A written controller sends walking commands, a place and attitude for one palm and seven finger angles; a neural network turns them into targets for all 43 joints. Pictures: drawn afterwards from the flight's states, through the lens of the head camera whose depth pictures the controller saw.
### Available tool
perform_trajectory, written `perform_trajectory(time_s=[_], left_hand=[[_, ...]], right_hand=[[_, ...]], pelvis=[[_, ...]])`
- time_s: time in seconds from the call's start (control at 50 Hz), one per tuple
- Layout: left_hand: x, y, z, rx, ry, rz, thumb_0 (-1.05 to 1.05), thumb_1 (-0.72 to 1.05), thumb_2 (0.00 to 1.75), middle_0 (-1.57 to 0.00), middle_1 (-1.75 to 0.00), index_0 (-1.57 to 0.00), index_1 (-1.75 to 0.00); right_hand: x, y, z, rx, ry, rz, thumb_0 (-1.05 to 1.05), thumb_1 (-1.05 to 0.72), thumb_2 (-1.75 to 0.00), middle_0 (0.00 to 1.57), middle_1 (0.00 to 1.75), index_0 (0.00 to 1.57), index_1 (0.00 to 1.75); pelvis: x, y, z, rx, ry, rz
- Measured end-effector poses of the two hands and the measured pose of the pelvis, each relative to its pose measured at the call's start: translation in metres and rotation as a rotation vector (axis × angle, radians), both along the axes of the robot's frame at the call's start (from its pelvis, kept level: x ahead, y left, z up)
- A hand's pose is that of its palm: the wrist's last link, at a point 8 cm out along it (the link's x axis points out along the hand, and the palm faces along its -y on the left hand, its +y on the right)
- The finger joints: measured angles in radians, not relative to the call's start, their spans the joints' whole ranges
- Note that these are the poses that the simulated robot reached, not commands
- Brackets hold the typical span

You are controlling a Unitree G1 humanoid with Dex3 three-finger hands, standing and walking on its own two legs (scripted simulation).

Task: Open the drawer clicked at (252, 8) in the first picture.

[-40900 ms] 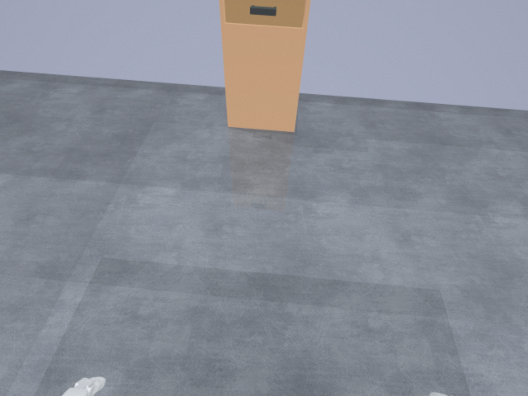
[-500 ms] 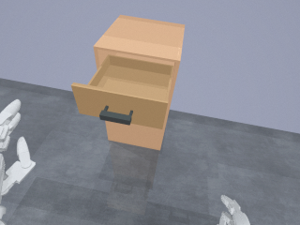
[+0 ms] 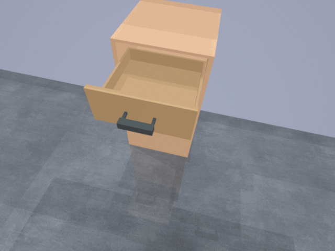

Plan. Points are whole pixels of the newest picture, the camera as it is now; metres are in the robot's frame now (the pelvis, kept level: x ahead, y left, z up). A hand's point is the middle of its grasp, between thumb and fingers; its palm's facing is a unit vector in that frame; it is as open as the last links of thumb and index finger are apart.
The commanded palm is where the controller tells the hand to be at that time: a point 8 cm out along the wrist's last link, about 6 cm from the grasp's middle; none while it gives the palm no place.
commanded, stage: let the arm hang, fingers relaxed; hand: left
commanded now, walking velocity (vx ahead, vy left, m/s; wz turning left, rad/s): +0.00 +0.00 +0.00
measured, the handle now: (137, 121) +0.51 +0.13 -0.07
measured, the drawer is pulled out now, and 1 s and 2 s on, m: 0.28 0.28 0.28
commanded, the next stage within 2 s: look to check the result in 0.60 s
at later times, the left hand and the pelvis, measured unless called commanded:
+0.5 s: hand out of the picture +0.00 +0.15 -0.18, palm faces +0.00 -0.98 -0.18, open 7.3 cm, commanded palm none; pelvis +0.01 -0.01 +0.00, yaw -1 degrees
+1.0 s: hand out of the picture +0.00 +0.13 -0.18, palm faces +0.01 -0.99 -0.15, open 7.4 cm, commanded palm none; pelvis +0.01 -0.03 +0.00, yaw +0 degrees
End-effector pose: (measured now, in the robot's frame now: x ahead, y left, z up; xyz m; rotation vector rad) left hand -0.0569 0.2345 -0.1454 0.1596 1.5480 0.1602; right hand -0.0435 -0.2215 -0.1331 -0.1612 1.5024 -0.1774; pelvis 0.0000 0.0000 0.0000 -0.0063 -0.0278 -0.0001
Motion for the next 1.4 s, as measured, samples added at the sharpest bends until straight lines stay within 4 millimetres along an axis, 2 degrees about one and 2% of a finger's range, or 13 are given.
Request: perform_trajectory(time_s=[0.06,0.12,0.22,0.32,0.44,0.76,1.4], left_hand=[[-0.007,-0.003,0.003,0.002,0.030,0.003,0.00,0.94,0.90,-0.20,-0.30,-0.20,-0.30],[-0.003,-0.010,0.003,-0.003,0.025,0.001,0.01,0.93,0.90,-0.20,-0.30,-0.19,-0.30],[0.018,-0.024,0.001,-0.022,-0.034,-0.009,0.01,0.92,0.90,-0.20,-0.30,-0.19,-0.30],[0.047,-0.038,-0.003,-0.044,-0.113,-0.025,0.01,0.91,0.90,-0.20,-0.30,-0.19,-0.30],[0.056,-0.038,-0.003,-0.030,-0.133,-0.034,0.03,0.94,0.90,-0.20,-0.30,-0.20,-0.30],[0.051,-0.051,-0.003,-0.046,-0.104,-0.016,0.01,0.91,0.90,-0.20,-0.30,-0.19,-0.30],[0.052,-0.056,-0.002,-0.037,-0.108,-0.009,0.01,0.91,0.90,-0.20,-0.30,-0.19,-0.30]], right_hand=[[-0.009,0.009,-0.003,0.025,0.024,-0.014,0.00,-0.92,-0.90,0.20,0.30,0.20,0.29],[-0.011,0.018,-0.007,0.053,0.029,-0.024,0.00,-0.91,-0.90,0.20,0.30,0.20,0.29],[-0.005,0.030,-0.012,0.093,0.005,-0.035,0.00,-0.91,-0.90,0.20,0.30,0.20,0.29],[0.005,0.034,-0.015,0.111,-0.035,-0.041,0.00,-0.91,-0.90,0.20,0.30,0.20,0.30],[0.014,0.028,-0.015,0.106,-0.061,-0.048,0.00,-0.91,-0.90,0.20,0.30,0.20,0.30],[0.006,0.005,-0.011,0.066,-0.008,-0.044,0.00,-0.91,-0.90,0.20,0.30,0.20,0.29],[0.012,0.005,-0.013,0.084,-0.015,-0.037,0.00,-0.91,-0.90,0.20,0.30,0.20,0.29]], pelvis=[[0.001,0.000,0.000,0.003,-0.001,-0.002],[0.002,0.000,0.000,0.006,-0.001,-0.004],[0.004,-0.003,0.000,0.010,-0.002,-0.007],[0.005,-0.007,0.000,0.011,-0.004,-0.009],[0.008,-0.013,0.000,0.011,-0.006,-0.012],[0.012,-0.021,0.000,0.010,-0.002,-0.007],[0.012,-0.028,0.001,0.010,-0.004,-0.001]])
